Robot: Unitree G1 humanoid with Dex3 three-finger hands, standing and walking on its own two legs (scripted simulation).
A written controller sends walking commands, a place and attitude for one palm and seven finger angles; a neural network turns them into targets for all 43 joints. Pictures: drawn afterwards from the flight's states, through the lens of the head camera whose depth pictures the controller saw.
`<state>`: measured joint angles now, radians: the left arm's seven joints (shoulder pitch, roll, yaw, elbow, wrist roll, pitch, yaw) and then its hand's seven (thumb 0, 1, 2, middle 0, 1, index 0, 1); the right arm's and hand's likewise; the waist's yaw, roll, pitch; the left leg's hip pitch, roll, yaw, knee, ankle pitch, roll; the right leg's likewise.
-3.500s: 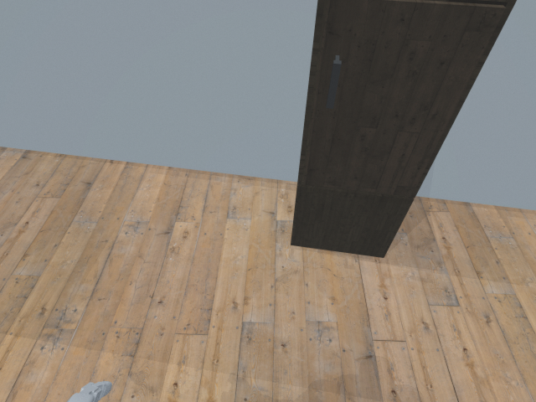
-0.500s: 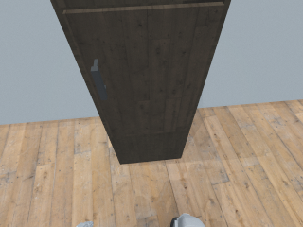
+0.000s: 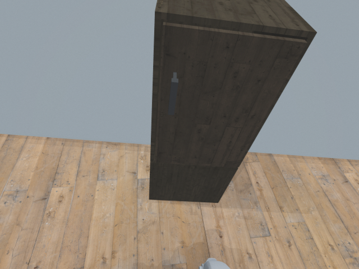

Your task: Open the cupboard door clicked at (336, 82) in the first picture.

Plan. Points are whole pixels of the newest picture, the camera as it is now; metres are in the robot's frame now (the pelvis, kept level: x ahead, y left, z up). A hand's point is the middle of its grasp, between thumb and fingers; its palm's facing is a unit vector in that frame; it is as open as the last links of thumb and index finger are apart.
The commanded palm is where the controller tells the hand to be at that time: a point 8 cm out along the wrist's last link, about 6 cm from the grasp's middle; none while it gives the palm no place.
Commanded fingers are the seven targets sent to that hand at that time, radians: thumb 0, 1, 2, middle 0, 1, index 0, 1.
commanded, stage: come to a stop and stand still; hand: left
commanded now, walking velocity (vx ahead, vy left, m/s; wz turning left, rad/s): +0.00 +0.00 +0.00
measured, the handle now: (172, 93) +0.58 +0.06 +0.07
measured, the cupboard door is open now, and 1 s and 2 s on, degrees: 0 0 0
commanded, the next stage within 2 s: look again from close up in 1.90 s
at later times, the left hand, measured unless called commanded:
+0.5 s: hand out of the picture -0.04 +0.21 -0.16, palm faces +0.01 -0.98 -0.20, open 7.3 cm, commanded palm none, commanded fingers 0.00 0.90 0.90 -0.20 -0.30 -0.20 -0.30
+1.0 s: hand out of the picture -0.16 +0.14 -0.16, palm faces +0.05 -0.99 -0.14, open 7.4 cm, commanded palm none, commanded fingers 0.00 0.90 0.90 -0.20 -0.30 -0.20 -0.30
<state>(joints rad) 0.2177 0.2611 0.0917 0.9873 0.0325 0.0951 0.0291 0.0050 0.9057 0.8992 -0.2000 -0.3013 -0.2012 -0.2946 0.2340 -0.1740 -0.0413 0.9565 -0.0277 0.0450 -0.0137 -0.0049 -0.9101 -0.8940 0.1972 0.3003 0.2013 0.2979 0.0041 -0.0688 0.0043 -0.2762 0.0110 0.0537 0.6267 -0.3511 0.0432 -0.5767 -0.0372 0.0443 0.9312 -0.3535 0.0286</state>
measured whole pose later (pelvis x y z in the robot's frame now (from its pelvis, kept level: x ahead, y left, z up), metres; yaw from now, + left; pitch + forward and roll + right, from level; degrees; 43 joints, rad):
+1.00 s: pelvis -0.07 +0.00 +0.01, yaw -1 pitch -1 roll +0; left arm 0.44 0.07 0.00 1.19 0.01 0.00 0.05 0.00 0.91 0.90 -0.20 -0.30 -0.20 -0.29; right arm 0.32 -0.12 -0.02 1.16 0.00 0.02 -0.04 0.00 -0.91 -0.89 0.20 0.30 0.20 0.30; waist -0.01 0.00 0.00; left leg -0.25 -0.03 0.08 0.36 -0.10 0.05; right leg -0.14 0.04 -0.03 0.42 -0.26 -0.05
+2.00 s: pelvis -0.02 -0.02 +0.01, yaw -2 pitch -1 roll +1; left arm 0.32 0.11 -0.01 1.14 0.01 -0.02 0.06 0.00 0.91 0.90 -0.20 -0.30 -0.20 -0.29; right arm 0.24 -0.14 0.01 1.17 0.00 -0.01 -0.06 0.00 -0.92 -0.89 0.20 0.30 0.20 0.30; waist 0.00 -0.01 0.03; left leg -0.18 -0.01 0.09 0.38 -0.19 0.02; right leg -0.03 0.06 -0.01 0.34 -0.29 -0.07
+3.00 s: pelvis -0.11 +0.05 +0.01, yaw +0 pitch -1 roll -2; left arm 0.54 0.15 0.04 1.08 0.04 0.06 0.03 0.00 0.91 0.90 -0.20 -0.30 -0.20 -0.29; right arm 0.31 -0.15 -0.05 1.07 -0.02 0.06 -0.04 0.00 -0.91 -0.89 0.20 0.30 0.21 0.30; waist 0.02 -0.03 -0.03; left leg -0.42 -0.02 0.10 0.70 -0.32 0.03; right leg -0.13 0.03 -0.10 0.36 -0.24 -0.07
